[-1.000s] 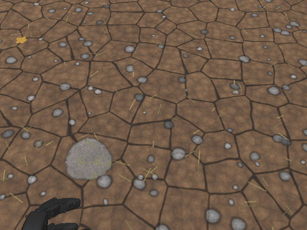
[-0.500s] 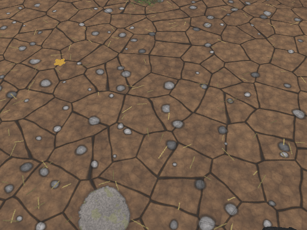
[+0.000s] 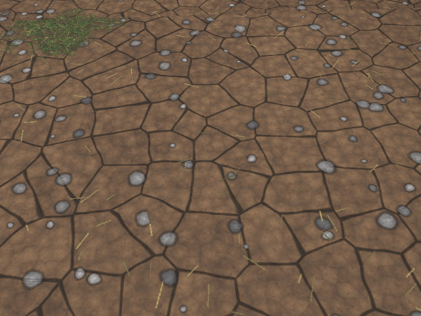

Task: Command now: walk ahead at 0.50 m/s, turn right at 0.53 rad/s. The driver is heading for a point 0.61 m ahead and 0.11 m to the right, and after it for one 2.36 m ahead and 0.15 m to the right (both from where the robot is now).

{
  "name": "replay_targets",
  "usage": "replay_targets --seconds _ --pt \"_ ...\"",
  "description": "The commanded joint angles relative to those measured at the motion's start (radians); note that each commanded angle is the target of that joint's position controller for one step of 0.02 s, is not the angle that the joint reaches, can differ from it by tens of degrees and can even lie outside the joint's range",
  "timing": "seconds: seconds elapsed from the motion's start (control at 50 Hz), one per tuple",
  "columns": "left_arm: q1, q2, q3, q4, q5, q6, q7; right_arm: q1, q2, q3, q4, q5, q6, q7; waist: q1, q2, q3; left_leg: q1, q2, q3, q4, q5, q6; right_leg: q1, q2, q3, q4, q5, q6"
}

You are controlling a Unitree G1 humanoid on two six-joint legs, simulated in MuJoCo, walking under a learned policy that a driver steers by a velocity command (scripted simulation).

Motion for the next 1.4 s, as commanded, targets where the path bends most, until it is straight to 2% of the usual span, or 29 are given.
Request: replay_targets --seconds 0.02,0.08,0.12,0.14,0.16,0.18,0.2,0.26,0.32,0.44,0.56,0.6,0.62,0.64,0.66,0.68,0.7,0.74,0.82,0.92,1.02,1.1,1.12,1.14,1.16,1.18,1.2,1.24,1.4 --pt "-0.125 0.031 -0.004 -0.11 -0.001 -0.011 -0.024 0.005 -0.172 -0.039 -0.043 0.016 0.006 -0.006 -0.007 0.063 0.08 0.011 0.317 -0.065 -0.052 0.347 0.137 -0.029 0.007 -0.042 -0.069 -0.043 -0.024" --pt "-0.094 0.071 0.013 -0.137 -0.004 -0.006 -0.038 -0.02 -0.209 -0.052 -0.055 0.028 0.027 -0.008 0.042 0.105 0.031 0.071 0.332 -0.027 0.104 0.721 0.107 0.086 0.076 -0.116 -0.088 -0.199 -0.075" --pt "0.14 0.149 0.06 -0.088 -0.012 -0.005 -0.031 -0.054 -0.219 -0.052 -0.07 0.033 0.043 -0.011 0.178 0.1 -0.101 -0.001 0.281 0.017 0.442 0.907 0.06 0.417 0.173 -0.161 -0.161 -0.185 -0.133" --pt "0.306 0.245 0.1 -0.047 -0.013 0.003 -0.009 -0.041 -0.194 -0.04 -0.09 0.015 0.038 -0.013 0.238 -0.005 -0.197 -0.242 0.236 0.023 0.754 0.635 0.008 0.726 0.086 0.026 -0.197 -0.182 -0.192" --pt "0.279 0.348 0.111 -0.053 -0.019 -0.004 -0.002 0.042 -0.032 0.007 -0.145 -0.018 0.008 0.002 0.107 -0.252 -0.266 -0.688 0.02 -0.081 1.09 -0.289 -0.054 1.02 -0.158 0.602 -0.308 -0.337 -0.374" --pt "0.316 0.278 0.087 -0.082 -0.002 -0.019 -0.007 -0.055 -0.104 0.001 -0.164 0.028 -0.039 0.017 0.173 -0.14 -0.372 -0.806 -0.005 -0.314 1.199 -0.348 -0.032 1.083 -0.221 0.82 -0.454 -0.42 -0.406" --pt "0.283 0.215 0.069 -0.075 0.006 -0.033 -0.008 -0.146 -0.143 -0.01 -0.192 0.063 -0.062 0.024 0.181 -0.093 -0.239 -0.9 0.045 -0.322 1.185 -0.251 -0.003 1.018 -0.197 0.674 -0.462 -0.327 -0.352" --pt "0.094 0.114 0.037 -0.127 0.01 -0.045 -0.002 -0.134 -0.159 -0.025 -0.168 0.011 -0.06 0.011 0.061 0.007 -0.101 -0.705 0.145 -0.332 0.959 -0.072 0.006 0.638 -0.085 0.381 -0.475 -0.038 -0.273" --pt "0.107 0.145 0.041 -0.132 0.004 -0.049 0.014 -0.142 -0.126 -0.024 -0.184 -0.004 -0.025 0.011 0.036 0.016 -0.068 -0.653 0.138 -0.308 0.82 -0.014 -0.038 0.524 -0.056 0.306 -0.516 0.091 -0.277" --pt "0.197 0.154 0.041 -0.105 -0.001 -0.04 0.04 -0.336 -0.069 0.003 -0.243 0.001 -0.025 0.027 0.113 -0.046 -0.015 -0.579 0.064 -0.265 0.387 0.375 -0.063 0.449 0.031 0.184 -0.521 0.0 -0.193" --pt "0.284 0.154 0.037 -0.053 0.002 -0.032 0.042 -0.408 -0.116 0.0 -0.284 0.01 -0.046 0.053 0.139 -0.065 0.015 -0.618 0.054 -0.28 0.265 0.299 0.001 0.658 -0.07 0.28 -0.426 0.024 -0.176" --pt "0.268 0.167 0.041 -0.053 0.005 -0.023 0.046 -0.341 -0.139 -0.008 -0.272 0.01 -0.052 0.053 0.098 -0.088 -0.006 -0.539 0.031 -0.255 0.243 0.212 0.036 0.703 -0.077 0.285 -0.353 0.213 -0.157" --pt "0.247 0.159 0.036 -0.061 0.006 -0.02 0.045 -0.236 -0.164 -0.023 -0.242 0.006 -0.055 0.049 0.042 -0.082 -0.069 -0.393 0.009 -0.231 0.217 0.232 0.065 0.697 -0.034 0.253 -0.245 0.369 -0.138" --pt "0.221 0.138 0.023 -0.08 0.016 -0.021 0.042 -0.077 -0.203 -0.035 -0.208 -0.005 -0.055 0.046 -0.03 -0.058 -0.202 -0.147 0.088 -0.3 0.272 0.283 0.123 0.607 0.013 0.201 -0.044 0.357 -0.109" --pt "0.325 0.08 0.005 -0.089 0.018 -0.033 0.039 0.071 -0.279 -0.056 -0.184 -0.014 -0.05 0.045 -0.027 0.132 -0.362 0.235 0.286 -0.639 0.282 0.231 0.265 0.29 0.145 0.121 0.309 0.049 -0.037" --pt "0.373 0.066 -0.006 -0.077 0.005 -0.047 0.034 0.122 -0.25 -0.052 -0.144 0.014 -0.037 0.056 -0.021 0.344 -0.402 0.362 0.4 -0.991 0.119 0.03 0.352 0.046 0.222 0.102 0.533 -0.571 0.005" --pt "0.283 0.148 0.009 -0.097 -0.007 -0.06 0.029 0.062 -0.182 -0.029 -0.159 0.038 -0.032 0.058 -0.033 0.225 -0.251 0.272 0.37 -0.968 0.079 -0.151 0.307 -0.075 0.149 0.138 0.602 -0.554 -0.007" --pt "0.112 0.143 0.008 -0.143 0.004 -0.077 0.025 -0.058 -0.139 -0.013 -0.193 0.013 -0.016 0.056 -0.005 0.064 -0.038 -0.021 0.284 -0.749 0.03 -0.037 0.259 -0.078 0.075 0.08 0.509 -0.411 -0.012" --pt "0.135 0.092 0.007 -0.154 0.031 -0.073 0.03 -0.067 -0.135 -0.007 -0.198 0.013 -0.013 0.046 0.061 0.112 -0.046 -0.183 0.203 -0.602 -0.016 0.237 0.257 0.064 0.036 0.051 0.267 -0.345 0.023" --pt "-0.046 0.056 -0.014 -0.204 0.025 -0.073 0.028 -0.004 -0.193 -0.029 -0.185 0.03 0.003 0.017 0.014 0.108 -0.021 -0.291 0.146 -0.498 -0.029 0.246 0.216 0.17 0.084 0.025 -0.085 -0.059 0.071" --pt "-0.152 0.092 -0.005 -0.242 0.006 -0.089 0.014 0.082 -0.187 -0.031 -0.172 0.038 0.029 0.007 -0.013 0.124 -0.019 -0.238 0.166 -0.58 0.053 0.149 0.185 0.254 0.124 0.051 -0.243 -0.016 0.071" --pt "0.044 0.166 0.03 -0.203 0.016 -0.106 0.022 0.051 -0.14 -0.017 -0.201 0.027 0.036 0.004 0.109 0.129 -0.116 -0.292 0.1 -0.589 0.301 0.152 0.113 0.588 0.059 0.08 -0.317 -0.105 -0.011" --pt "0.211 0.232 0.047 -0.185 0.026 -0.103 0.031 0.053 -0.073 0.005 -0.228 0.008 0.031 0.006 0.17 -0.01 -0.256 -0.429 0.025 -0.482 0.602 -0.024 0.07 0.835 -0.131 0.255 -0.303 -0.141 -0.075" --pt "0.259 0.29 0.06 -0.155 0.033 -0.084 0.024 0.173 -0.041 0.016 -0.267 0.039 0.018 0.006 0.106 -0.323 -0.325 -0.744 -0.059 -0.371 0.869 -0.364 0.033 1.028 -0.321 0.686 -0.401 -0.367 -0.219" --pt "0.231 0.2 0.042 -0.166 0.019 -0.081 0.02 0.159 -0.143 -0.004 -0.241 0.052 0.02 0.004 0.122 -0.208 -0.237 -0.846 0.022 -0.4 1.004 -0.314 0.021 0.962 -0.307 0.713 -0.433 -0.522 -0.213" --pt "0.194 0.142 0.026 -0.172 0.015 -0.08 0.021 0.073 -0.179 -0.016 -0.25 0.045 0.026 0.006 0.136 -0.117 -0.131 -0.865 0.052 -0.392 1.036 -0.218 0.016 0.861 -0.26 0.547 -0.44 -0.47 -0.176" --pt "0.143 0.122 0.016 -0.174 0.022 -0.078 0.019 0.039 -0.167 -0.018 -0.253 0.037 0.033 0.006 0.115 -0.055 -0.081 -0.825 0.081 -0.374 1.023 -0.145 0.007 0.756 -0.21 0.424 -0.463 -0.344 -0.153" --pt "0.087 0.091 0.007 -0.162 0.031 -0.077 0.018 0.008 -0.139 -0.022 -0.271 0.033 0.043 0.016 0.076 -0.076 -0.021 -0.774 0.127 -0.366 0.966 -0.068 0.0 0.627 -0.151 0.269 -0.513 -0.189 -0.14" --pt "0.1 0.162 0.033 -0.109 0.023 -0.081 0.027 -0.128 -0.075 0.0 -0.35 0.03 0.055 0.047 0.086 -0.032 0.007 -0.751 0.141 -0.307 0.657 0.222 -0.025 0.599 -0.125 -0.037 -0.587 0.058 -0.148"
